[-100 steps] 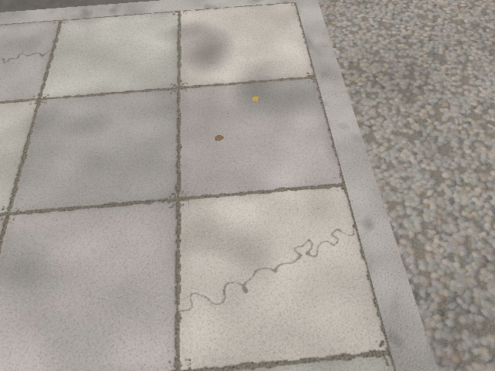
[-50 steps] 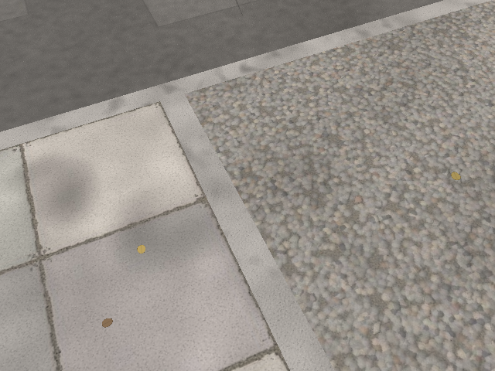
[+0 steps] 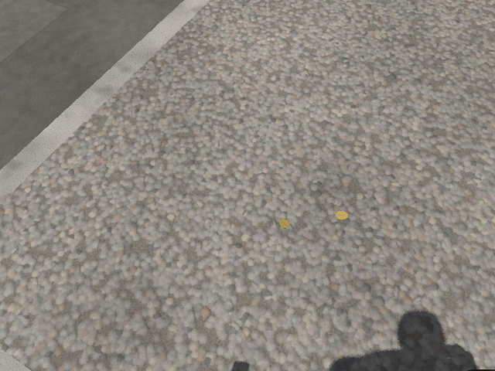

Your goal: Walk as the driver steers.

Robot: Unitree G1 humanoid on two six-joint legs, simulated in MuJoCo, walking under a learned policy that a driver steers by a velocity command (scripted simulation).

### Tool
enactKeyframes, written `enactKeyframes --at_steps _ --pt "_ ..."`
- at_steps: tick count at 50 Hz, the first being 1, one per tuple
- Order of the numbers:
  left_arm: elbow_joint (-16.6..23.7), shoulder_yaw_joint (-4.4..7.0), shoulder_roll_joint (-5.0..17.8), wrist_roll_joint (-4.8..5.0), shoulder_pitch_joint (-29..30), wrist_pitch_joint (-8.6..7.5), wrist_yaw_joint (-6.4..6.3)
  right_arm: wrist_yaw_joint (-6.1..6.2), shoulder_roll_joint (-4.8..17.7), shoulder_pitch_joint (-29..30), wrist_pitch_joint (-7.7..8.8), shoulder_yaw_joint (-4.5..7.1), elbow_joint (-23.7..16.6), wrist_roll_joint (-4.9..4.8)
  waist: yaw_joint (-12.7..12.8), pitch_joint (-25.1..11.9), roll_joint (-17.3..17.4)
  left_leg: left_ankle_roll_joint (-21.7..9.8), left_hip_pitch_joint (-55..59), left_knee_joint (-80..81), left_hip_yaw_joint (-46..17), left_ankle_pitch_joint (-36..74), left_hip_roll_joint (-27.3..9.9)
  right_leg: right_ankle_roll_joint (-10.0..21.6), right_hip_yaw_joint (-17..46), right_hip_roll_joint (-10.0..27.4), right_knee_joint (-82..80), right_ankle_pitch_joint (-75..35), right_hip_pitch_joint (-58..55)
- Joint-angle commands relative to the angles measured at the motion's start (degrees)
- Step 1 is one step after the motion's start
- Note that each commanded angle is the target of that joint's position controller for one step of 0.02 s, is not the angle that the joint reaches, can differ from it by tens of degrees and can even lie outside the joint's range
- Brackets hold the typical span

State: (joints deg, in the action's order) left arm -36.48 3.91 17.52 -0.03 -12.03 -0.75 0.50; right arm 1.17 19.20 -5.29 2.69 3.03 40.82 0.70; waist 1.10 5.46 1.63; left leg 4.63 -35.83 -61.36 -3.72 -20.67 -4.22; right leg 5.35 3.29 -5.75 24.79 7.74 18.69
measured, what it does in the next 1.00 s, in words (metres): steps on the spot, turning right: left foot, then right foot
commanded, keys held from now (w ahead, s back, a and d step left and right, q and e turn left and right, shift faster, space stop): e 1.00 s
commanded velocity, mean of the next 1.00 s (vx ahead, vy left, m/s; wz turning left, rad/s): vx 0.04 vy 0.00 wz -0.60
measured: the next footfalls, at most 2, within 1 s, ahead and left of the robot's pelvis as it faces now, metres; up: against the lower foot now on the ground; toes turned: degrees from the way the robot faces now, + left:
left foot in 0.24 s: +0.21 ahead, +0.14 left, +0.00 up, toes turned -14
right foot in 0.66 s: +0.09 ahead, -0.11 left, +0.00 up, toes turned -25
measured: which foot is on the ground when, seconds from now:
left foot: up 0.00-0.22, down 0.24-0.66, up 0.68-1.00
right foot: down 0.00-0.24, up 0.26-0.64, down 0.66-1.00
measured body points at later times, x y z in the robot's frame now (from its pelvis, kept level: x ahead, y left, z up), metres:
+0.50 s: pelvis +0.10 +0.04 +0.00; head +0.15 +0.04 +0.45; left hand +0.33 +0.28 -0.10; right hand +0.16 -0.27 -0.09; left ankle +0.17 +0.15 -0.74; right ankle +0.04 -0.09 -0.67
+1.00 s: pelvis +0.08 -0.01 +0.00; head +0.10 -0.06 +0.45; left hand +0.37 +0.14 -0.07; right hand +0.07 -0.34 -0.10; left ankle +0.19 +0.11 -0.69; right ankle +0.05 -0.09 -0.74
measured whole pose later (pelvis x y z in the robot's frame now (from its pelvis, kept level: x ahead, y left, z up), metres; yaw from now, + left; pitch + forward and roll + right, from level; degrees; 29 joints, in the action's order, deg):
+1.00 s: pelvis +0.08 -0.01 +0.00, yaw -35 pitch +2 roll +2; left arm -36.1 3.8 17.2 0.4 -10.7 2.0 -1.8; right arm 1.4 18.0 -5.4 -0.9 5.1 40.6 0.0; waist 0.7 2.8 1.5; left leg 5.3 -26.9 -49.3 -4.4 -20.2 1.0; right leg 3.2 8.9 -4.4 26.7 11.7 16.0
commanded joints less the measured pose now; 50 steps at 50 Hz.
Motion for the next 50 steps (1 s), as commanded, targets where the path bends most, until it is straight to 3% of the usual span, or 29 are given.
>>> enactKeyframes --at_steps 1,4,8,10,11,12,13,14,15,16,17,18,20,22,25,28,30,32,33,34,35,36,37,38,39,40,42,46,50 --pt "3.6 2.91 9.8 0.48 2.1 -0.11 -1.46 0.40 3.5 -5.3 -0.70 0.96 -1.7 0.37 -2.7 -12.8 -5.3 1.5 4.9 6.2 0.3 5.9 1.6 10.2 11.2 13.5 -4.1 -32.5 -4.9" --pt "3.0 2.91 9.8 0.70 1.6 1.18 -2.25 -0.04 3.3 -0.9 -0.99 0.75 -2.9 -0.15 -1.2 -12.7 -6.7 1.6 6.4 14.0 -0.6 11.0 3.3 8.3 13.1 12.4 -3.0 -24.2 -5.0" --pt "2.5 2.79 9.6 0.72 1.1 2.23 -2.26 -0.60 4.1 2.1 -0.76 1.06 -4.3 -0.49 -0.1 -11.5 -8.4 0.6 8.7 22.1 -2.0 7.9 5.5 7.3 19.1 12.6 0.4 -18.1 -7.0" --pt "2.9 2.56 9.1 1.04 2.2 2.47 -2.27 -0.85 4.7 0.8 -0.22 1.55 -4.4 -0.53 -1.2 -11.2 -9.9 -0.6 12.1 28.6 -2.2 7.9 6.0 5.9 22.5 12.0 2.7 -16.2 -8.4" --pt "3.2 2.34 8.6 1.30 3.7 2.57 -2.38 -0.92 4.7 -1.0 0.16 1.79 -4.0 -0.51 -2.8 -10.9 -10.3 -1.8 16.1 35.3 -1.5 13.2 5.7 4.3 22.8 10.5 4.8 -14.1 -7.9" --pt "3.5 1.82 6.9 1.13 3.0 2.52 -2.45 -0.70 6.2 -2.6 0.51 2.26 -3.9 0.05 -2.9 -11.6 -8.5 -3.9 22.8 39.6 -3.9 22.2 1.1 1.8 21.6 7.9 8.5 -7.4 -5.0" --pt "3.4 0.90 3.4 -0.05 -0.9 2.47 -2.46 -0.17 9.7 -3.1 0.22 2.87 -4.7 0.83 -0.5 -14.6 3.2 -8.8 31.4 39.3 -14.2 39.3 -11.7 -1.7 13.5 1.9 21.1 14.6 1.3" --pt "4.4 1.59 5.9 0.71 -3.2 2.27 -2.60 -0.37 10.6 -5.0 -0.39 3.23 -3.4 2.29 0.8 -13.6 16.3 -19.4 34.6 40.8 -29.1 47.2 -20.4 -4.9 6.9 -3.8 30.9 33.8 13.3" --pt "2.7 2.90 10.6 0.21 -5.9 2.18 -2.59 -0.44 7.7 -4.5 -0.45 2.66 -4.3 1.09 0.4 -13.8 11.1 -21.3 34.5 40.6 -28.6 43.5 -20.8 -7.3 7.8 0.3 41.1 31.5 15.1" --pt "1.6 3.69 12.1 0.96 -4.1 2.71 -2.58 -0.27 5.1 -3.2 -0.60 1.99 -4.8 0.75 -0.3 -12.2 6.8 -19.0 33.0 39.4 -20.7 40.2 -17.1 -8.6 6.9 1.7 45.1 27.3 15.9" --pt "0.7 3.79 11.1 1.31 -3.6 3.60 -2.88 -0.16 4.2 -1.5 -0.98 1.78 -5.3 0.53 0.2 -11.1 4.2 -16.8 31.5 39.5 -15.2 35.5 -13.6 -9.6 5.8 2.6 46.3 24.2 16.0" --pt "1.2 3.68 10.3 1.29 -2.5 4.25 -2.98 0.08 4.0 -0.2 -1.33 1.71 -5.3 -0.03 0.1 -9.7 4.5 -16.3 30.1 40.2 -12.7 32.5 -12.6 -10.3 5.2 3.7 46.7 21.5 16.6" --pt "2.0 2.81 7.0 1.74 -1.0 4.68 -2.62 0.54 4.4 0.1 -2.06 1.79 -5.0 0.38 -0.3 -8.5 6.5 -15.8 27.3 42.3 -6.3 30.5 -9.2 -11.0 1.4 4.1 42.7 18.0 14.2" --pt "3.3 2.31 5.6 1.72 1.3 4.50 -2.46 0.95 5.0 -1.1 -2.59 2.21 -4.6 0.57 -1.8 -9.4 8.5 -16.9 29.9 42.9 -4.2 30.8 -9.9 -11.5 -0.4 5.1 37.3 17.1 14.0" --pt "4.5 1.80 4.9 1.19 3.1 4.28 -1.77 0.91 6.8 -1.2 -3.07 3.07 -4.2 0.19 -2.8 -11.3 8.8 -17.6 30.8 43.0 -1.9 30.7 -12.0 -10.8 -1.8 7.3 28.7 15.8 9.5" --pt "4.7 1.95 5.5 1.12 2.8 4.46 -0.89 0.38 8.1 -0.5 -3.32 3.64 -3.8 -0.51 -2.8 -11.4 9.6 -17.2 29.3 43.0 0.2 28.1 -13.1 -9.4 -4.1 7.5 21.0 14.1 4.1" --pt "4.7 2.32 6.0 1.11 2.0 4.67 -0.26 0.15 8.7 -0.4 -3.35 3.88 -3.3 -1.20 -2.2 -10.9 9.5 -16.1 28.9 41.7 0.9 25.6 -13.8 -7.7 -5.3 7.2 15.0 12.0 1.3" --pt "3.3 2.88 6.0 1.00 -1.7 4.66 0.17 0.21 8.1 0.0 -3.45 3.83 -2.6 -2.23 0.1 -10.7 8.0 -12.4 25.6 37.0 3.8 20.8 -12.6 -4.6 -7.0 5.5 3.9 4.3 -6.2" --pt "2.6 3.63 7.7 0.84 -3.8 4.57 -0.23 -0.01 6.0 -3.0 -3.41 3.35 -1.2 -2.04 0.4 -10.3 3.3 -8.1 20.0 31.0 7.2 14.1 -10.2 -2.3 -3.5 6.1 -1.3 -1.8 -12.8" --pt "3.3 5.23 14.6 0.68 -5.5 4.30 -1.30 -0.46 1.9 -4.0 -3.42 2.07 -2.5 0.66 -1.0 -9.9 -15.3 -1.7 5.3 12.9 13.5 -7.4 -2.5 3.8 16.8 20.5 -4.5 -20.3 -21.1" --pt "4.7 5.18 16.5 -1.29 -4.4 3.06 -0.94 0.25 3.0 2.2 -3.20 2.32 -5.8 0.70 1.7 -10.0 -18.1 -0.2 -2.5 1.0 5.8 -18.2 3.6 14.4 27.5 27.8 -5.7 -22.2 -15.3" --pt "4.5 4.44 13.8 -1.77 -3.2 1.82 -0.65 0.63 5.1 4.0 -3.22 3.04 -5.7 -0.22 2.3 -9.9 -12.2 -0.9 -2.9 -4.1 1.5 -15.4 2.4 14.0 23.8 25.3 -6.8 -17.4 -14.0" --pt "4.1 3.86 12.1 -1.03 -0.7 1.08 -0.84 0.82 5.5 3.1 -3.30 3.40 -5.1 -0.74 0.5 -8.5 -10.6 -1.6 -3.1 -4.5 0.3 -10.2 1.7 10.7 19.6 22.0 -6.5 -13.8 -13.0" --pt "4.3 3.40 10.4 0.03 1.7 0.98 -1.14 1.25 5.6 1.6 -3.41 3.71 -3.8 -0.42 -0.6 -8.4 -8.6 -1.5 -3.0 -3.5 -0.1 -6.4 1.3 8.1 17.2 19.6 -6.0 -11.0 -13.1" --pt "4.4 2.88 9.4 0.73 3.3 1.10 -1.46 1.47 5.9 0.8 -3.51 3.91 -3.5 0.01 -1.2 -8.4 -9.3 -1.0 -2.2 -3.6 -0.1 -3.5 1.5 7.3 16.1 18.5 -5.8 -12.9 -12.4" --pt "4.5 2.47 8.8 0.63 3.3 1.26 -1.80 1.29 5.5 0.2 -3.39 3.91 -3.4 -0.02 -1.6 -9.2 -10.0 -0.5 -0.3 -4.9 0.1 -1.6 2.4 7.3 15.4 17.5 -5.6 -15.3 -11.5" --pt "4.4 2.24 8.5 0.25 2.8 1.39 -2.23 0.94 4.6 -0.5 -3.19 3.76 -3.3 -0.53 -1.6 -10.6 -9.5 0.1 0.9 -3.6 0.2 0.7 3.4 7.7 15.0 16.6 -5.2 -16.5 -12.4" --pt "3.9 2.66 9.6 0.49 1.5 1.76 -2.72 0.65 3.1 2.0 -2.97 3.14 -4.3 -0.62 -0.3 -9.9 -9.4 0.9 1.6 7.9 -0.6 1.4 4.4 7.7 17.9 15.8 -4.3 -12.6 -14.2" --pt "4.1 3.05 10.6 0.39 2.2 2.28 -2.41 0.02 3.1 2.6 -2.43 3.02 -4.8 -0.88 0.4 -9.4 -10.0 0.6 6.8 15.7 -1.5 -0.6 5.6 8.2 22.3 15.5 -3.4 -9.7 -11.3"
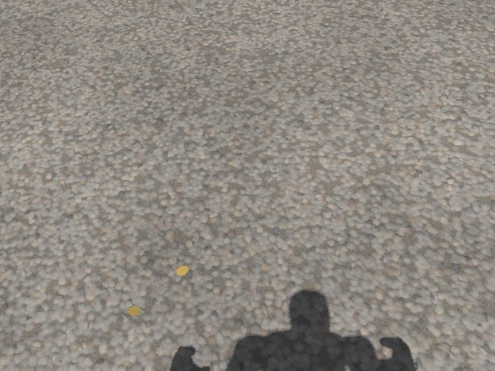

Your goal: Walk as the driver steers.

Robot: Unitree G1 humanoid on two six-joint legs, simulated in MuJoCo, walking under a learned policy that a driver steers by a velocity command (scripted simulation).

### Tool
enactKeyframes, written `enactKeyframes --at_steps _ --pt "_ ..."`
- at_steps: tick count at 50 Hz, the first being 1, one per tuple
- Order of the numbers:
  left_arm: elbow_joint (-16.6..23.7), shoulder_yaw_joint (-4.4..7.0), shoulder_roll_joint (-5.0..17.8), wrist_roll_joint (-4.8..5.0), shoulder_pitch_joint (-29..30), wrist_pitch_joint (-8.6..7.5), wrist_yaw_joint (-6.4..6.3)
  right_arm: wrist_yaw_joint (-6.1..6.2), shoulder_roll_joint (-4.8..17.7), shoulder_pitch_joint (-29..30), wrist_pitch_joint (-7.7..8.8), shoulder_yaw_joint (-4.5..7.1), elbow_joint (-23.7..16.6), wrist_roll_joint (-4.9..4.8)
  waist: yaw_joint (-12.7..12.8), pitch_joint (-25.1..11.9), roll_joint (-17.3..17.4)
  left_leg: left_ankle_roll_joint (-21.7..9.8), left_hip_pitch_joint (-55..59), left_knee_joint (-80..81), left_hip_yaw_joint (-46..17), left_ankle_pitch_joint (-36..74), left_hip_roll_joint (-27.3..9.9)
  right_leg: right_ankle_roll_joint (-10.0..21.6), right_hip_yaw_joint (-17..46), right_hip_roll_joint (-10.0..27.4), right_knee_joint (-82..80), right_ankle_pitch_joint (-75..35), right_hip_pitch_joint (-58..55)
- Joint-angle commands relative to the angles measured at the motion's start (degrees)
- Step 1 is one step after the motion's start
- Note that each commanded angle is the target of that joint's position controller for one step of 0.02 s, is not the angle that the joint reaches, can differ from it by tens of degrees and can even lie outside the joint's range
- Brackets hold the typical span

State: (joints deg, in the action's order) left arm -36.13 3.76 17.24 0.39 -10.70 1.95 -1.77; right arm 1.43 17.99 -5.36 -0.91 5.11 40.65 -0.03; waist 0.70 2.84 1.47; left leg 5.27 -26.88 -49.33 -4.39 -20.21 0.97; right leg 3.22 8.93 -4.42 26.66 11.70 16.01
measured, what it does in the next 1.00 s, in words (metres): walks ahead, turning right: left foot, then right foot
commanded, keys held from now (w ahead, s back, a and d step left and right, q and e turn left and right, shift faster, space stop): e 0.04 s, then w+e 0.30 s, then w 0.66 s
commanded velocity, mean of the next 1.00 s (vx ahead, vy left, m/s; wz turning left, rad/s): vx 0.36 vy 0.00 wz -0.34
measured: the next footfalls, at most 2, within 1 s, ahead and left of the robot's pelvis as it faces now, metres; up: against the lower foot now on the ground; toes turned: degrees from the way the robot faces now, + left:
left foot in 0.16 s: +0.06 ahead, +0.14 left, +0.00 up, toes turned -11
right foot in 0.60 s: +0.24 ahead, -0.21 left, +0.00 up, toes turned -19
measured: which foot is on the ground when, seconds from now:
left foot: up 0.00-0.14, down 0.16-0.62, up 0.64-1.00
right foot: down 0.00-0.16, up 0.18-0.58, down 0.60-1.00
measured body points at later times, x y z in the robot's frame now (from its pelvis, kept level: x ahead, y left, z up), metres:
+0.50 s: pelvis +0.10 -0.01 +0.00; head +0.12 -0.01 +0.45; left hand +0.36 +0.18 -0.09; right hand +0.03 -0.29 -0.12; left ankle +0.02 +0.14 -0.74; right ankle +0.17 -0.20 -0.69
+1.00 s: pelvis +0.33 -0.14 +0.00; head +0.35 -0.16 +0.45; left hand +0.44 +0.12 -0.12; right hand +0.45 -0.44 -0.09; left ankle +0.57 -0.06 -0.69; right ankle +0.21 -0.20 -0.74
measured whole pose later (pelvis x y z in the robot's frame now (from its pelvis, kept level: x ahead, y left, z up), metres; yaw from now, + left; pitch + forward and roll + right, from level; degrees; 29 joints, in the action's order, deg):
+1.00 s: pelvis +0.33 -0.14 +0.00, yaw -18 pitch +1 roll -2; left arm -46.0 2.8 15.8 0.7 -21.4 -4.4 0.5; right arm -1.9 16.5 -5.1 4.3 2.0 39.8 -0.7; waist 4.4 1.4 3.2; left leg 0.8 -38.7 -36.3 -1.0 5.5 -5.9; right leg 3.3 -1.4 -4.5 11.6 14.9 -1.9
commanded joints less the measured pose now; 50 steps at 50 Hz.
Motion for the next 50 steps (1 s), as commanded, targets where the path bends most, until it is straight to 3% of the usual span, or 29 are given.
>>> enactKeyframes --at_steps 1,2,5,7,8,9,10,11,12,14,17,20,23,26,28,29,30,31,32,33,34,35,36,37,39,41,43,46,50 --pt "3.8 3.26 10.9 0.01 1.2 -0.27 0.03 -0.40 4.4 2.5 1.36 0.98 -4.8 -0.25 0.8 -6.8 -9.9 -0.3 -0.8 5.2 -0.9 -1.4 0.7 10.4 17.8 14.0 -4.9 -14.3 -8.0" --pt "3.9 3.30 11.0 0.10 1.5 -0.13 0.19 -0.58 4.5 2.3 1.58 1.01 -4.8 -0.35 0.8 -7.0 -9.9 -0.5 0.5 6.7 -1.0 -1.8 1.0 10.4 19.0 13.8 -4.4 -15.2 -7.9" --pt "4.0 3.09 10.4 0.86 2.2 0.13 0.51 -1.34 4.6 0.7 2.38 1.12 -4.9 -0.99 0.3 -7.5 -10.2 -2.3 6.6 14.8 -0.1 -0.6 1.8 9.7 22.3 11.5 -5.8 3.8 -4.8" --pt "4.1 2.53 9.2 1.28 3.6 0.16 0.32 -1.49 4.0 -3.4 3.12 1.42 -3.7 -1.22 -2.9 -6.1 -9.2 -4.5 17.2 26.6 1.3 6.1 1.4 7.1 21.5 7.8 -4.3 16.1 2.3" --pt "4.0 1.76 6.5 0.99 2.4 -0.10 0.18 -1.16 6.2 -7.2 3.37 2.03 -3.0 -0.67 -3.9 -7.7 -4.6 -7.2 26.8 28.8 -4.3 4.3 -5.7 3.9 17.5 4.5 3.3 23.9 10.2" --pt "4.7 0.87 3.0 0.95 1.2 -0.48 0.12 -0.88 10.2 -11.5 3.42 2.53 -2.6 0.68 -3.8 -8.4 7.2 -12.9 32.4 33.9 -20.0 -9.8 -17.2 0.2 4.5 -3.5 19.6 25.7 21.0" --pt "6.9 1.90 7.0 0.91 3.7 -1.61 0.17 -1.54 12.4 -11.4 4.32 3.11 -2.2 2.05 -3.4 -2.3 11.6 -19.2 25.7 38.8 -34.1 -18.4 -24.4 -0.9 3.5 -0.8 27.8 22.4 29.0" --pt "6.2 2.80 10.1 0.60 3.7 -1.99 0.31 -1.19 9.2 -7.6 4.90 2.27 -3.2 1.25 -1.9 1.2 8.9 -18.9 23.5 39.2 -30.0 -20.3 -23.1 -1.8 2.8 2.8 32.6 17.2 30.4" --pt "4.6 3.23 10.5 0.41 2.0 -1.97 0.53 -0.58 6.9 -5.7 4.99 1.64 -3.5 0.30 -1.3 2.0 8.1 -16.3 23.9 39.2 -24.2 -17.8 -19.6 -3.0 1.6 3.5 34.6 13.3 30.8" --pt "3.9 3.01 8.5 0.42 1.9 -2.11 1.08 0.21 5.7 -6.5 4.84 1.01 -3.5 -0.18 -2.2 1.6 6.8 -13.8 25.4 39.5 -15.9 -9.3 -16.6 -4.7 -0.4 5.0 37.8 7.3 31.9" --pt "4.6 1.96 5.0 0.95 4.1 -2.95 1.95 0.26 5.6 -10.6 5.47 0.81 -2.5 0.57 -4.2 1.2 5.5 -13.9 25.7 40.9 -7.1 0.6 -15.2 -5.7 -3.0 6.5 37.7 0.9 32.4" --pt "5.3 1.02 2.9 0.74 6.2 -3.69 2.34 -0.42 6.0 -13.6 5.67 0.80 -1.0 0.41 -5.4 1.6 4.8 -15.2 26.1 41.9 -3.0 6.6 -14.9 -6.2 -3.6 6.9 29.3 -2.5 30.7" --pt "6.0 -0.01 1.4 0.54 9.5 -4.50 3.36 -0.92 8.0 -14.2 5.42 1.20 0.2 -0.56 -5.8 2.8 5.0 -15.2 23.6 42.2 1.7 11.7 -14.6 -5.8 -7.4 7.6 17.9 -5.1 24.3" --pt "6.4 -0.24 1.9 0.91 11.2 -4.93 4.33 -1.31 9.8 -16.3 5.10 1.59 1.9 -1.89 -5.8 3.5 5.6 -15.0 22.9 41.7 2.8 14.8 -16.5 -3.6 -10.2 7.0 10.7 -3.1 17.1" --pt "6.2 0.50 3.8 0.99 9.0 -5.11 4.56 -1.42 10.9 -16.4 4.65 1.74 2.8 -2.48 -3.2 2.2 6.6 -14.3 24.7 38.0 3.1 25.4 -17.9 -1.1 -11.5 5.2 6.7 -0.6 11.3" --pt "4.7 1.46 5.3 0.93 3.8 -5.14 4.43 -1.32 10.9 -15.5 4.39 1.54 3.1 -2.66 0.7 -1.1 6.1 -12.9 24.3 31.5 5.5 36.7 -16.9 0.7 -12.8 3.5 3.2 -2.6 2.9" --pt "1.8 3.08 8.1 0.87 -4.9 -4.97 3.97 -1.16 9.3 -16.4 4.33 0.84 3.5 -2.46 4.8 -7.0 4.2 -11.1 21.3 20.1 9.0 43.9 -14.0 2.5 -13.6 1.7 1.6 -3.8 -10.1" --pt "-0.1 4.32 11.6 0.66 -15.3 -4.45 3.10 -1.00 6.3 -16.5 4.61 -0.63 2.2 -0.86 9.3 -15.0 -0.7 -8.4 9.2 2.9 10.4 30.0 -11.9 5.3 -3.0 10.2 3.1 -1.4 -27.7" --pt "-0.6 4.78 17.7 0.24 -16.6 -4.55 2.75 -1.18 -0.8 -20.6 5.72 -2.85 -0.8 0.09 4.5 -21.7 -18.2 -5.0 -10.3 -17.1 7.9 -10.3 -1.2 14.3 28.6 25.3 -5.0 12.8 -39.2" --pt "-0.1 3.30 12.2 0.37 -16.0 -5.31 2.94 -1.28 5.7 -16.6 6.85 -1.32 -0.2 -1.61 7.2 -21.3 -12.2 -5.3 -15.4 -24.4 -0.8 -12.0 -2.3 14.8 34.1 26.2 -10.3 16.8 -36.3" --pt "-0.6 2.29 9.7 0.22 -12.7 -5.79 3.04 -1.60 7.8 -12.4 7.44 -0.59 -1.8 -2.99 6.1 -13.1 -11.7 -6.5 -19.7 -25.4 0.0 -7.2 -5.1 12.7 25.0 24.3 -10.4 12.5 -30.7" --pt "-0.6 1.73 8.1 0.26 -9.6 -6.01 3.09 -1.48 7.1 -10.6 7.68 -0.89 -1.9 -2.34 4.5 -9.2 -8.0 -7.0 -18.1 -22.7 0.9 -2.0 -7.6 11.3 18.0 21.6 -10.8 6.7 -23.9" --pt "-0.5 1.25 6.6 -0.07 -6.5 -6.07 3.19 -1.47 6.5 -9.9 7.64 -0.80 -1.7 -1.20 2.7 -6.2 -6.5 -6.8 -16.2 -19.5 1.1 1.8 -9.0 10.7 13.4 19.3 -12.2 2.3 -18.0" --pt "-0.2 0.77 5.2 -0.73 -4.6 -6.31 3.21 -1.77 6.0 -11.1 7.10 -0.72 -1.2 -1.03 0.7 -5.1 -7.3 -6.7 -12.9 -18.0 0.5 4.6 -10.1 10.4 10.4 17.7 -14.0 -1.6 -13.8" --pt "-0.8 0.80 4.9 -0.55 -3.3 -7.08 3.10 -2.19 4.2 -13.1 5.89 -1.04 -0.2 -0.98 -1.3 -4.3 -6.7 -5.6 -10.1 -15.9 1.1 7.0 -10.2 11.2 6.7 17.0 -17.0 -6.7 -9.7" --pt "-2.0 0.98 5.7 -0.28 -3.4 -7.80 2.95 -2.07 3.6 -11.0 4.97 -1.23 -0.8 -0.42 -1.8 -1.8 -5.0 -4.2 -11.7 -11.6 1.6 10.5 -10.1 11.6 3.1 16.5 -19.0 -10.8 -7.3" --pt "-3.3 1.02 6.1 -0.24 -4.5 -7.86 2.58 -2.02 3.0 -6.9 4.92 -1.56 -2.1 -0.06 -0.9 0.2 -4.2 -3.3 -13.5 -4.4 1.8 16.5 -9.8 11.0 0.0 15.4 -19.8 -13.4 -7.3" --pt "-5.0 1.16 7.2 0.04 -6.8 -7.47 2.03 -2.80 1.4 0.0 5.74 -2.39 -3.8 -0.41 1.6 1.9 -4.2 -3.7 -10.4 8.5 3.8 25.9 -7.5 9.0 -4.1 13.5 -20.5 -13.4 -6.7" --pt "-8.1 1.58 8.8 0.74 -11.8 -6.76 1.83 -4.05 1.7 6.8 6.38 -2.63 -6.2 -0.94 3.8 3.4 -3.5 -5.4 -10.5 16.8 3.8 27.9 -5.7 8.5 -3.7 16.4 -19.0 -12.5 -13.2"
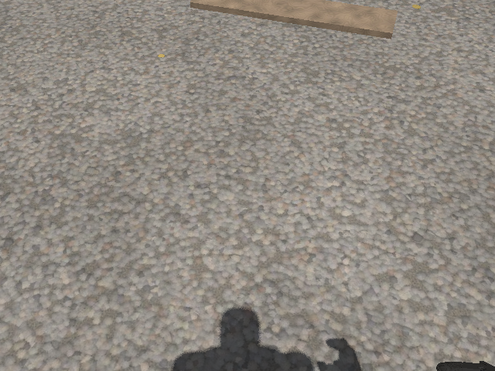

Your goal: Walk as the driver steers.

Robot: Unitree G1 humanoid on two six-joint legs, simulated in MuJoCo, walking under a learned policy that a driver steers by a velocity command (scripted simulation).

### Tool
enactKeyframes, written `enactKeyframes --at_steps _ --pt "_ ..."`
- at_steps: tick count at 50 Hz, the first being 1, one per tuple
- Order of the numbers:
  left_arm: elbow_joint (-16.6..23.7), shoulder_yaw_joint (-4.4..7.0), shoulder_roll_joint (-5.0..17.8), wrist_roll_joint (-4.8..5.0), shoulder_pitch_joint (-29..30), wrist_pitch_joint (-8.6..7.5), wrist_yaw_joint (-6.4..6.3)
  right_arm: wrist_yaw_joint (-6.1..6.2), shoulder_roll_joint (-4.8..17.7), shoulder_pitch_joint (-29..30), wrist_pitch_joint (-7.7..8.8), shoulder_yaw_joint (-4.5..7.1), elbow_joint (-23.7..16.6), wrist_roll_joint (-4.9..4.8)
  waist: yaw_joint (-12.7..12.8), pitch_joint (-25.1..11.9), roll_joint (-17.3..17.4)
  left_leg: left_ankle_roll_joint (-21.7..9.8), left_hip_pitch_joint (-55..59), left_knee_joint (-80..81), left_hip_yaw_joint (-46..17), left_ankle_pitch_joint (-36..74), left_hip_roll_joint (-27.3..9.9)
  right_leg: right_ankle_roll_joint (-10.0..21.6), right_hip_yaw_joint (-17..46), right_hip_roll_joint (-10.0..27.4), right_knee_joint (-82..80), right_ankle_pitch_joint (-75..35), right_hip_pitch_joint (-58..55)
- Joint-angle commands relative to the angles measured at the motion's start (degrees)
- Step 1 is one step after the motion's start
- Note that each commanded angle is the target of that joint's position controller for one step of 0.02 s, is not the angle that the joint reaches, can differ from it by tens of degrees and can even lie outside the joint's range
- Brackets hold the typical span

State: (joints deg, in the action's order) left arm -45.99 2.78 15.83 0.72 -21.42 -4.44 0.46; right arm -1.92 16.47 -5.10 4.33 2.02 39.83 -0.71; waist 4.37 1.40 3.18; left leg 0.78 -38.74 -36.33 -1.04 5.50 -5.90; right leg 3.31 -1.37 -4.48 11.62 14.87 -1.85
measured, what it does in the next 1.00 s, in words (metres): walks ahead, turning left: left foot, then right foot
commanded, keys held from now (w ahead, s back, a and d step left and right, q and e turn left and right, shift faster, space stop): w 0.26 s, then w+q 0.74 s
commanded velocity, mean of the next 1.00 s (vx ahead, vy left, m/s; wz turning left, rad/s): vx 0.50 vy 0.00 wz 0.30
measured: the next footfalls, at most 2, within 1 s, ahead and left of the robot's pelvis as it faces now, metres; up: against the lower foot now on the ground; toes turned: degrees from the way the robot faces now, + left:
left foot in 0.14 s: +0.28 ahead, +0.13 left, +0.00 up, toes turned +2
right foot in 0.64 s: +0.56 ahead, -0.10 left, +0.00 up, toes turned +11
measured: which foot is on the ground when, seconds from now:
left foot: up 0.00-0.12, down 0.14-0.64, up 0.66-1.00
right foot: down 0.00-0.16, up 0.18-0.62, down 0.64-1.00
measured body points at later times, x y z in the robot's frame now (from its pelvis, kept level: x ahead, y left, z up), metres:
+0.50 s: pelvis +0.30 +0.04 +0.01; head +0.33 +0.05 +0.45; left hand +0.49 +0.29 -0.09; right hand +0.33 -0.25 -0.11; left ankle +0.24 +0.13 -0.74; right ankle +0.48 -0.13 -0.69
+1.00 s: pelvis +0.56 +0.03 +0.00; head +0.59 +0.04 +0.45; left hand +0.48 +0.31 -0.12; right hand +0.84 -0.14 -0.08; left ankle +0.66 +0.23 -0.69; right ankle +0.52 -0.10 -0.74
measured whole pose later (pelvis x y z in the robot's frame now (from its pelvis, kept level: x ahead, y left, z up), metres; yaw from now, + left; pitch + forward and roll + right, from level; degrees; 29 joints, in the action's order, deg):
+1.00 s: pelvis +0.56 +0.03 +0.00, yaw +21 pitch +1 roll -2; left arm -49.7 4.0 16.8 -0.1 -17.8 -5.1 0.1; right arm -1.6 17.6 -8.3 0.9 3.7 36.5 -1.4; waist 5.0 2.3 2.6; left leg 0.0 -38.5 -45.0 -1.8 -2.6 -6.1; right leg 0.3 -10.5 -0.5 13.7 14.7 -0.4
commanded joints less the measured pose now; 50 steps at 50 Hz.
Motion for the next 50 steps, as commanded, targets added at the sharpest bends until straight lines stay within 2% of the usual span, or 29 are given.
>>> enactKeyframes --at_steps 1,4,5,6,7,8,9,10,11,12,13,14,16,20,23,26,29,30,31,32,33,34,35,36,37,39,41,44,50 --pt "1.2 2.63 10.3 0.52 -1.6 -0.05 -0.48 -1.03 3.6 7.4 1.23 0.56 -5.9 -0.22 0.0 4.8 -5.3 -1.7 0.5 5.1 0.2 0.5 1.4 8.0 6.9 17.4 -2.6 -17.2 2.0" --pt "0.1 3.02 11.3 0.50 -1.8 1.01 -0.87 -1.54 5.1 5.7 1.34 1.09 -6.2 0.05 -2.1 2.4 -6.8 -4.1 4.2 6.9 1.4 -6.6 3.5 6.2 7.0 18.7 3.2 -29.7 -3.8" --pt "0.1 3.17 12.0 0.30 -1.2 1.32 -1.02 -1.29 6.3 2.4 1.26 1.69 -5.5 0.17 -4.0 -0.4 -8.0 -5.2 9.5 6.8 3.1 -9.1 5.4 5.5 6.5 18.1 7.8 -40.1 -4.7" --pt "0.1 2.92 11.7 0.03 -0.3 1.77 -1.16 -0.76 8.3 -5.3 1.14 2.86 -3.5 0.23 -8.4 -5.6 -7.7 -6.9 20.3 7.9 5.1 -8.3 7.4 4.2 4.5 15.7 17.4 -48.4 -3.2" --pt "0.9 2.02 9.9 -0.81 -0.7 1.86 -1.41 -0.09 11.1 -14.9 0.87 3.82 -1.5 0.45 -12.3 -13.4 -5.7 -9.6 38.0 4.7 -0.4 -5.2 1.8 2.3 3.1 13.2 31.7 -39.7 6.7" --pt "1.9 -0.22 2.4 -0.89 -9.7 0.81 -0.70 -0.01 16.9 -19.9 0.75 5.14 -0.5 1.25 -9.1 -23.4 8.5 -19.9 62.0 6.9 -28.2 -16.3 -13.9 -2.2 2.0 3.2 56.2 -6.9 30.9" --pt "0.6 0.11 5.1 -0.21 -7.1 -0.44 -0.28 -0.10 11.7 -21.9 0.52 3.89 0.2 0.46 -11.3 -27.2 9.5 -20.6 64.3 17.2 -43.2 -24.5 -16.3 -2.3 10.0 0.3 63.5 17.5 38.6" --pt "2.7 1.49 9.8 1.68 -0.5 -1.11 0.11 0.15 9.6 -17.3 0.45 3.01 -0.1 0.19 -11.1 -16.4 5.6 -17.4 56.6 19.0 -35.0 -28.4 -14.6 -1.7 9.8 4.1 66.2 15.1 44.0" --pt "4.1 1.26 9.7 1.86 4.0 -1.46 0.02 0.36 8.5 -13.0 0.31 2.61 -0.7 0.26 -9.5 -9.5 1.0 -15.7 47.1 20.3 -27.7 -25.3 -12.5 -1.3 7.3 7.3 63.4 9.8 43.8" --pt "4.6 1.22 8.8 0.93 6.1 -1.42 -0.18 0.28 7.2 -10.1 0.40 2.19 -0.7 0.73 -7.6 -4.5 -1.4 -15.2 38.8 22.2 -22.2 -19.6 -10.4 -1.5 6.2 9.4 59.6 6.2 42.4" --pt "4.2 1.44 8.2 0.31 5.0 -0.95 -0.34 0.20 6.0 -8.6 0.85 1.82 -0.9 1.41 -5.5 -3.3 0.1 -14.5 33.5 23.8 -18.5 -14.8 -8.5 -1.6 6.6 11.3 56.5 3.3 38.4" --pt "3.7 1.28 7.1 -0.04 3.7 -0.45 -0.44 0.05 5.7 -7.9 1.07 1.75 -0.9 1.41 -4.3 -3.1 1.0 -14.7 30.5 25.3 -16.8 -12.3 -6.9 -2.1 6.5 11.6 54.9 2.0 35.5" --pt "3.5 0.91 5.4 -0.70 2.7 0.29 -0.78 0.03 6.4 -8.3 1.63 1.99 -0.1 0.67 -3.1 -2.5 1.0 -16.0 27.6 27.3 -13.7 -7.2 -6.1 -3.4 5.5 11.8 51.2 0.8 34.5" --pt "6.6 0.27 4.1 -1.31 12.0 -0.15 -0.80 1.29 8.5 -11.1 1.16 2.83 1.4 0.13 -5.1 0.6 -0.4 -15.2 27.0 28.8 -9.1 -5.1 -3.7 -6.0 5.1 11.0 35.1 -11.1 37.2" --pt "8.0 -0.16 3.3 -0.81 18.5 -1.09 0.05 2.11 10.0 -14.2 0.33 3.36 2.4 -0.38 -7.5 1.1 0.1 -13.3 26.5 27.6 -7.7 -6.6 -2.3 -6.8 4.0 8.1 23.8 -19.5 32.9" --pt "9.3 0.13 4.4 -0.16 22.9 -1.79 0.83 2.47 10.4 -17.2 -0.49 3.64 3.5 -0.92 -8.6 1.3 0.7 -12.7 29.4 24.6 -10.9 -9.4 -4.1 -6.5 5.2 6.8 18.6 -20.1 31.1" --pt "9.1 1.10 7.0 0.08 21.5 -2.46 1.17 2.97 10.7 -17.1 -1.26 4.06 3.5 -0.82 -6.6 0.5 2.4 -11.0 32.7 19.9 -15.1 -10.7 -6.0 -4.7 6.1 6.5 15.4 -14.6 27.1" --pt "8.3 1.58 7.7 0.12 18.4 -2.67 1.08 3.01 10.4 -16.6 -1.56 4.02 3.3 -0.69 -4.7 -0.6 2.9 -10.1 32.3 16.8 -15.3 -9.2 -5.5 -3.7 5.2 6.3 14.1 -12.8 22.7" --pt "6.7 2.65 9.7 -0.14 12.4 -2.87 0.69 2.95 8.6 -16.6 -1.67 3.40 3.1 -0.39 -1.8 -4.3 2.1 -8.5 30.5 9.8 -13.8 -6.3 -2.4 -1.9 4.7 6.6 12.8 -11.5 13.5" --pt "5.7 3.66 12.9 -1.16 3.6 -3.00 0.17 2.73 4.9 -16.3 -1.63 1.98 1.6 0.55 2.0 -12.7 -2.9 -6.4 23.4 -6.0 -10.6 -13.2 1.7 1.7 12.7 15.4 14.4 -8.7 -1.0" --pt "4.2 4.91 17.6 -1.35 -0.8 -2.04 0.11 2.60 -0.3 -23.9 -0.84 0.49 -0.3 -0.27 -1.1 -20.4 -19.4 -2.5 2.6 -25.6 -3.5 -37.2 9.8 10.1 36.1 28.4 11.1 1.0 -20.1" --pt "4.2 3.85 12.9 -0.80 -0.9 -1.78 0.43 2.75 4.7 -22.9 -0.59 1.42 0.1 -1.67 0.3 -18.9 -18.1 -2.2 -4.9 -34.4 -7.3 -39.2 6.8 10.6 44.0 28.8 6.0 13.1 -18.3" --pt "4.7 2.76 9.1 -0.67 2.2 -1.77 0.31 2.85 8.9 -17.3 -0.77 2.73 -0.5 -2.04 1.1 -11.4 -12.6 -2.3 -7.0 -36.7 -7.4 -34.0 4.5 8.0 35.3 26.3 4.9 13.0 -11.8" --pt "4.9 2.13 7.5 -0.93 5.8 -1.68 0.31 3.01 8.9 -14.5 -1.11 2.94 -1.1 -1.54 -0.1 -7.3 -9.3 -1.9 -5.4 -35.9 -6.0 -29.4 2.4 6.7 27.8 23.9 4.2 5.7 -5.2" --pt "4.7 1.61 5.7 -1.08 8.1 -1.58 0.34 2.87 8.3 -13.1 -1.39 3.08 -1.6 -0.90 -1.3 -4.2 -9.1 -1.5 -4.1 -33.6 -6.1 -26.3 1.0 6.5 22.6 21.9 2.9 -0.2 -0.1" --pt "4.0 1.53 4.8 -1.43 10.2 -1.90 0.12 2.21 6.2 -13.5 -2.37 3.12 -2.0 -1.16 -3.4 -2.0 -11.0 -1.1 0.3 -30.8 -5.6 -23.1 -1.0 5.9 15.1 19.5 0.0 -6.1 5.9" --pt "3.0 2.04 5.9 -1.14 10.2 -2.39 -0.04 1.94 4.3 -12.3 -3.15 2.75 -3.0 -1.08 -3.9 -0.7 -9.5 -0.5 -0.1 -28.4 -4.7 -21.4 -1.4 6.9 10.6 19.6 -2.2 -10.7 7.9" --pt "1.8 2.75 8.0 -1.13 9.6 -2.46 -0.31 1.59 3.5 -8.9 -3.38 2.37 -4.9 -0.61 -3.4 0.5 -7.4 0.3 -2.1 -21.1 -4.4 -15.5 -1.8 7.8 5.3 20.1 -3.6 -15.7 7.1" --pt "0.0 3.44 10.9 -0.32 6.8 -1.24 -0.70 -0.52 2.4 1.1 -2.66 1.57 -8.4 -0.67 -0.1 3.1 -5.7 -1.5 0.9 -4.5 0.8 -5.2 -0.2 5.6 -4.4 19.5 -3.3 -18.8 3.3"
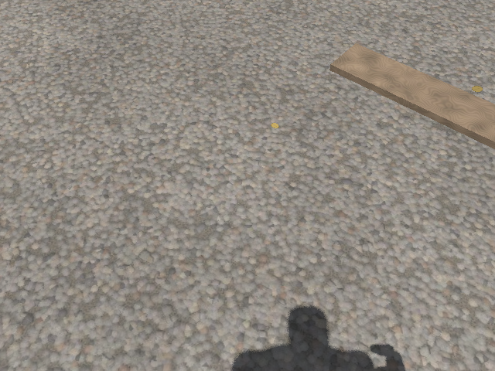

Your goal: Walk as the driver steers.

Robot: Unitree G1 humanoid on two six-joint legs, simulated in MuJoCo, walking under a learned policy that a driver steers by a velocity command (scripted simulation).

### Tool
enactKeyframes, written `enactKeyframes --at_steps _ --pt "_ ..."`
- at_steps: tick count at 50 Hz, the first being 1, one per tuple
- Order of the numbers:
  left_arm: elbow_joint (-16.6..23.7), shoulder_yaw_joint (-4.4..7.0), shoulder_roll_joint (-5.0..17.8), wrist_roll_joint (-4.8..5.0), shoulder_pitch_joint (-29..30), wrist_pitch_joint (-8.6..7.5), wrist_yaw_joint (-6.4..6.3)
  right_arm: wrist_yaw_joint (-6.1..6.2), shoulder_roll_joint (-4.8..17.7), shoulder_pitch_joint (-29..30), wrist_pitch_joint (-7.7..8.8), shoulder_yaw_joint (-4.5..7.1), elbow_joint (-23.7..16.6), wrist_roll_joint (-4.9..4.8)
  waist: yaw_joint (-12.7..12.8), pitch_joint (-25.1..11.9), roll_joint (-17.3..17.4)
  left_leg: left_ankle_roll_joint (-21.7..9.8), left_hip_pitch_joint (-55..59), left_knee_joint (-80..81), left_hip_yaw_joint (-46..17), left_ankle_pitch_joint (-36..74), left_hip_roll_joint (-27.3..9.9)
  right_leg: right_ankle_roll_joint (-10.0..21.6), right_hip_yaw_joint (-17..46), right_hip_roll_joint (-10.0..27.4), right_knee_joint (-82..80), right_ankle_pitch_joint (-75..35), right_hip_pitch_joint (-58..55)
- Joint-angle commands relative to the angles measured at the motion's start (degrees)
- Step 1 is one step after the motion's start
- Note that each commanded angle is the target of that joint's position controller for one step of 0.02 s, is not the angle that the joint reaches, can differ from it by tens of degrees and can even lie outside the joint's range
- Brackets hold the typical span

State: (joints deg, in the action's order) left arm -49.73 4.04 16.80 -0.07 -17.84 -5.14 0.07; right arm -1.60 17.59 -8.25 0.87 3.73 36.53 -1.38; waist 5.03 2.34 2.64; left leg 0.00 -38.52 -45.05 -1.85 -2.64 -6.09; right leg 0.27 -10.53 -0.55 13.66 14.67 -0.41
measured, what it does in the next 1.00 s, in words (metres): walks ahead, turning left: left foot, then right foot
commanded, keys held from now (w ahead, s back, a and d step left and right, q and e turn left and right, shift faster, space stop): w+q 0.02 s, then q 0.98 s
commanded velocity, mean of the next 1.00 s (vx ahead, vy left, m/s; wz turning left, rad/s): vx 0.13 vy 0.00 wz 0.59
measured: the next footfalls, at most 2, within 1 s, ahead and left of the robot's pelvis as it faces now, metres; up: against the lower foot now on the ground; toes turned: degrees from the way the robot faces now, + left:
left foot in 0.14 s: +0.25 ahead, +0.13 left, +0.00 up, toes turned +7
right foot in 0.64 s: +0.35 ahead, -0.06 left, +0.00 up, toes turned +29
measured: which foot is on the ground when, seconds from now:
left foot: up 0.00-0.12, down 0.14-0.64, up 0.66-1.00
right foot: down 0.00-0.14, up 0.16-0.62, down 0.64-1.00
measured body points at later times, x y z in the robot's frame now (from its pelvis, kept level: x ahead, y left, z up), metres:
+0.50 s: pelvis +0.19 +0.05 +0.00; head +0.23 +0.08 +0.44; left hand +0.28 +0.36 -0.11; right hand +0.40 -0.20 -0.09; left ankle +0.21 +0.13 -0.74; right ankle +0.32 -0.10 -0.69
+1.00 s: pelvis +0.22 +0.04 +0.00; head +0.26 +0.06 +0.44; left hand +0.18 +0.35 -0.11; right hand +0.52 -0.10 -0.09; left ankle +0.15 +0.14 -0.72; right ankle +0.31 -0.08 -0.74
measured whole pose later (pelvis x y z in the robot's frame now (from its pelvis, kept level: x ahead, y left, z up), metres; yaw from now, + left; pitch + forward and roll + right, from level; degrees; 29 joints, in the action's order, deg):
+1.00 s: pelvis +0.22 +0.04 +0.00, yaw +36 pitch +1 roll +0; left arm -42.0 3.9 17.0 0.5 -7.2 1.3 -1.1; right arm -0.4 18.1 -10.1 -4.7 4.4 34.0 -1.3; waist 0.9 4.4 -0.1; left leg 3.3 -20.7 -41.2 0.4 -20.6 -1.4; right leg -1.7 -5.2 5.0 27.1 13.5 14.1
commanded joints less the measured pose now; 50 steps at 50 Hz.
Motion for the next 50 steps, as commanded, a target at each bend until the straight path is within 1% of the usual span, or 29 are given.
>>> enactKeyframes --at_steps 1,3,4,5,6,7,8,9,10,11,12,14,15,18,23,25,28,30,31,32,33,34,35,37,38,41,44,47,50 --pt "3.3 2.35 10.4 0.79 2.5 -0.22 -0.29 -1.13 1.4 5.5 0.73 -0.11 -5.9 -0.06 -0.5 2.6 -5.2 -1.4 0.6 5.7 2.1 2.1 0.2 8.2 4.0 16.1 -4.8 -19.3 0.3" --pt "3.2 2.70 11.5 1.31 3.0 0.80 -0.53 -1.67 2.6 6.2 0.66 0.47 -7.0 0.46 -1.6 2.8 -5.8 -2.8 2.8 8.6 4.4 -1.3 2.2 6.8 1.8 16.3 0.3 -33.1 -2.0" --pt "3.4 3.01 12.5 1.68 3.3 1.26 -0.85 -1.81 3.8 4.5 0.56 1.10 -7.1 0.85 -3.0 0.9 -7.1 -3.8 6.3 9.0 6.1 -3.9 4.3 6.0 0.9 16.1 4.9 -44.0 -2.9" --pt "3.7 3.28 13.3 2.15 3.7 1.68 -1.16 -1.82 5.4 0.1 0.46 2.03 -6.3 1.10 -5.6 -2.2 -7.9 -5.0 12.2 9.9 7.5 -5.1 6.8 5.0 0.1 15.4 11.9 -52.2 -2.9" --pt "4.2 3.12 12.8 2.55 4.6 1.95 -1.33 -1.42 7.9 -8.0 0.33 3.56 -4.1 1.10 -10.2 -6.6 -6.8 -6.8 23.2 13.8 8.0 -0.4 9.3 3.3 -1.1 13.4 22.6 -52.5 0.2" --pt "4.7 2.32 10.7 1.59 3.5 1.60 -1.27 -0.15 11.4 -14.9 -0.24 5.10 -2.5 1.09 -13.5 -10.7 -2.2 -9.3 37.9 16.0 2.5 11.7 6.9 -0.1 -1.5 10.3 37.9 -37.4 11.2" --pt "7.3 -0.21 2.1 -2.31 -2.2 1.01 -0.52 1.06 17.9 -12.1 -0.42 5.32 -3.7 1.73 -5.7 -15.3 15.8 -18.2 56.5 13.0 -22.7 36.6 -9.7 -4.4 0.5 0.1 59.9 21.9 35.2" --pt "6.4 -0.15 7.0 -1.18 -3.5 0.17 0.13 0.36 15.8 -12.5 0.31 4.54 -6.9 2.23 -9.0 -30.5 9.2 -25.7 59.4 18.2 -38.4 32.3 -16.7 -4.3 15.0 -1.7 69.3 26.6 36.2" --pt "7.7 0.86 10.3 0.99 2.5 0.22 0.24 -0.24 12.5 -9.6 0.72 3.72 -7.0 1.88 -9.9 -25.0 3.4 -23.5 54.8 20.1 -31.0 29.0 -13.7 -3.6 16.8 1.0 69.0 20.9 39.0" --pt "8.7 0.57 9.6 0.98 5.4 0.29 -0.25 -0.25 10.5 -7.0 0.98 3.28 -6.3 0.79 -8.4 -16.7 0.1 -20.4 46.7 21.1 -24.1 25.0 -10.0 -3.2 15.5 2.9 64.4 16.0 40.8" --pt "8.1 0.56 9.0 0.11 6.0 0.67 -1.06 0.19 9.0 -4.4 0.83 2.93 -6.2 0.31 -6.7 -12.2 -2.3 -18.0 39.6 22.2 -20.6 22.5 -7.5 -3.5 15.4 4.6 60.4 12.7 39.8" --pt "8.0 0.90 9.5 -0.28 4.7 2.17 -1.53 0.78 8.6 -1.5 0.38 2.59 -7.0 1.57 -3.7 -9.6 -0.6 -17.1 28.7 24.8 -17.6 23.7 -5.2 -3.8 15.5 4.8 56.0 9.5 33.1" --pt "7.8 0.71 8.5 -0.50 3.8 2.63 -1.65 0.97 8.9 -1.2 0.41 2.72 -6.9 2.04 -3.0 -10.0 -0.1 -17.2 26.2 25.1 -16.8 25.9 -5.0 -4.3 15.0 4.2 53.9 8.8 31.4" --pt "8.2 0.10 6.6 -0.92 5.2 3.36 -2.16 1.97 10.0 -1.9 0.04 3.12 -5.9 1.61 -3.1 -11.1 0.3 -16.7 24.2 24.5 -15.3 26.8 -3.5 -5.8 15.0 2.7 46.2 5.7 30.5" --pt "10.1 -0.04 6.2 -0.27 11.1 4.39 -1.87 3.45 10.1 -1.4 -1.93 3.11 -5.8 0.96 -4.8 -9.7 3.1 -13.2 22.9 25.2 -18.9 4.1 -0.8 -6.2 16.8 0.7 35.4 -1.0 29.6" --pt "10.8 0.00 6.3 -0.10 13.0 4.18 -1.68 3.52 10.0 -1.8 -2.35 3.12 -5.6 1.10 -5.5 -8.3 4.6 -12.8 23.2 24.9 -21.4 -0.6 -0.5 -5.9 17.5 0.0 31.3 -0.5 28.9" --pt "11.5 0.28 6.7 0.07 13.7 3.22 -1.20 3.32 9.6 -2.4 -2.77 3.10 -5.5 0.99 -6.0 -8.1 6.2 -12.5 26.0 21.9 -25.1 3.8 -0.8 -5.0 17.8 -1.2 25.2 2.5 26.2" --pt "11.2 0.68 6.9 0.24 11.7 2.53 -0.73 3.30 9.1 -1.5 -3.05 2.93 -5.8 0.42 -4.7 -8.4 6.7 -11.2 27.7 19.1 -27.0 7.5 0.1 -3.6 17.3 -1.3 16.4 0.1 21.7" --pt "10.6 1.03 7.2 0.20 9.8 2.24 -0.58 3.41 8.6 -0.7 -3.27 2.74 -6.0 -0.06 -3.5 -8.2 6.3 -9.4 26.5 17.2 -26.6 5.7 1.8 -2.5 16.7 -0.3 8.7 -6.7 16.9" --pt "10.6 1.78 10.0 -0.47 8.6 2.28 -0.77 3.41 6.6 -2.5 -3.30 2.12 -6.2 0.21 -4.3 -9.7 1.7 -6.6 22.3 11.8 -23.6 -5.1 4.8 0.4 21.7 7.3 6.4 -12.8 9.7" --pt "11.3 2.72 14.8 -1.48 11.7 3.08 -1.28 3.21 4.5 -7.2 -3.11 1.57 -6.7 0.53 -9.1 -8.5 -14.6 -2.6 11.6 1.6 -12.6 -27.5 13.7 8.1 33.4 18.6 6.9 -29.5 4.2" --pt "11.0 2.52 12.2 -2.34 9.3 3.37 -1.11 3.16 9.2 -5.9 -2.61 2.84 -6.6 0.94 -6.0 -8.3 -17.9 0.7 5.2 -11.6 -7.8 -36.2 14.1 15.7 40.8 24.7 5.7 -34.6 4.7" --pt "11.7 1.74 9.5 -1.86 10.1 3.41 -1.17 3.09 12.5 -6.4 -2.66 4.08 -5.4 0.78 -6.0 -8.0 -12.5 2.3 4.7 -19.3 -7.9 -32.8 11.2 15.6 36.5 23.5 6.8 -33.9 5.4" --pt "12.3 1.00 6.6 -0.42 12.9 3.89 -1.54 3.39 10.7 -6.4 -4.02 4.12 -3.8 0.37 -6.5 -6.1 -9.4 4.5 3.5 -23.9 -6.4 -26.8 9.7 11.1 26.7 16.9 8.1 -29.5 6.0" --pt "12.2 0.88 6.6 -0.11 13.2 4.19 -1.73 3.22 9.0 -6.1 -4.52 3.62 -3.9 0.25 -6.3 -5.3 -9.7 5.2 3.2 -24.4 -5.4 -24.8 9.2 10.8 24.2 15.8 7.8 -29.2 6.5" --pt "11.7 1.38 7.9 -0.80 11.5 5.25 -2.26 2.76 5.9 -2.1 -4.55 2.50 -5.9 -0.31 -4.1 -5.1 -12.6 6.1 3.9 -17.1 -0.9 -21.7 7.7 11.5 19.1 14.3 6.2 -27.9 4.7" --pt "11.6 2.21 9.8 -0.61 11.3 5.80 -2.16 2.15 4.9 0.0 -4.39 1.88 -7.1 0.11 -3.0 -6.9 -13.8 5.7 9.1 -7.8 0.9 -21.4 5.4 12.1 16.6 16.0 6.3 -27.9 4.0" --pt "11.4 2.85 11.3 0.12 11.7 5.88 -1.48 1.48 5.7 -0.4 -4.60 2.06 -7.4 0.18 -2.9 -7.3 -14.5 4.3 15.0 0.1 3.3 -20.1 5.1 11.8 15.0 17.4 6.5 -26.3 5.4" --pt "10.9 3.11 11.9 1.47 12.5 5.69 -1.18 0.77 6.1 -3.3 -4.91 2.66 -6.5 0.17 -5.0 -6.8 -13.6 1.2 21.4 12.5 5.4 -13.2 6.0 9.4 13.2 17.7 9.9 -22.1 7.0"
Over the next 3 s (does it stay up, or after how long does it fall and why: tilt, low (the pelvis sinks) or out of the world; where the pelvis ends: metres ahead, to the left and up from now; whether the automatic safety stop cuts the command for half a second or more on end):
stays up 0.55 0.53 0.00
